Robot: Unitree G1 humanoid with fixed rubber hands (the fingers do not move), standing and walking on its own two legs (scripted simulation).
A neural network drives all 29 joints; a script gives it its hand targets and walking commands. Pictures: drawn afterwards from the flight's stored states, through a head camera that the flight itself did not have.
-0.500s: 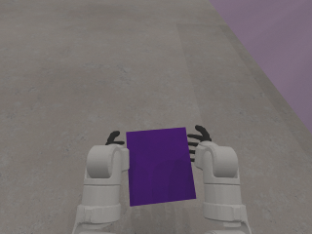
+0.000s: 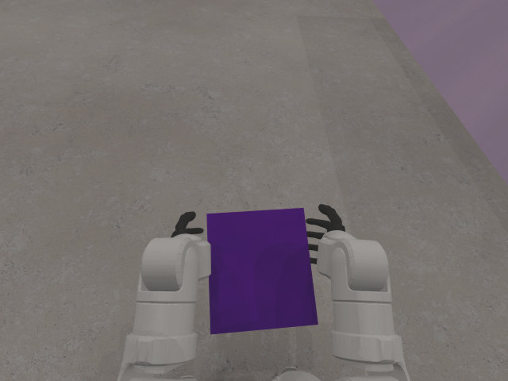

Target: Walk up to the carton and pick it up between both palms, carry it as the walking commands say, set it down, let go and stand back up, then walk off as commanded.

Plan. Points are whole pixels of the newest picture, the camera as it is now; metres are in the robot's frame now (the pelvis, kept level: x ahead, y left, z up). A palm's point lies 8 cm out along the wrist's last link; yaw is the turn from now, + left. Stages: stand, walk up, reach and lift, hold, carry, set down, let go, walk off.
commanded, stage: carry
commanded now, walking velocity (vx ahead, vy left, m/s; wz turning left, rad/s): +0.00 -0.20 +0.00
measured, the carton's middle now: (255, 269) +0.32 +0.00 -0.04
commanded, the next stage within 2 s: none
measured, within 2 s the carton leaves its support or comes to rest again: neither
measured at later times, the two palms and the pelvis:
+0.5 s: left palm (175, 248) +0.30 +0.12 +0.08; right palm (330, 248) +0.30 -0.11 +0.08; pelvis +0.00 +0.02 +0.01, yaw +0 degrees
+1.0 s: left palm (132, 249) +0.30 +0.18 +0.08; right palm (290, 238) +0.32 -0.05 +0.08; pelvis +0.01 +0.05 +0.01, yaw +1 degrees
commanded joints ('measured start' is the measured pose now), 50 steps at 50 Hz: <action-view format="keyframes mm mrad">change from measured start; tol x16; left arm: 1 -719 -1071 -537 -255 -425 -110 -551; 50 -718 -1062 -552 -213 -444 -141 -562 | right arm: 1 -704 1064 547 -198 441 -37 374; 50 -619 1015 520 -166 375 -60 390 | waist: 1 4 -68 -739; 6 -2 155 -704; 11 2 -144 -765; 50 14 60 -713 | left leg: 1 207 -49 51 -69 -115 38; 7 165 166 -179 -167 217 71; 11 158 -44 40 -66 -109 11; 50 232 71 -155 -277 156 90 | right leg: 1 290 -213 216 -278 -91 -13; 14 358 -219 206 -218 227 9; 21 316 -211 234 -338 -216 33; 50 305 -125 134 -168 31 36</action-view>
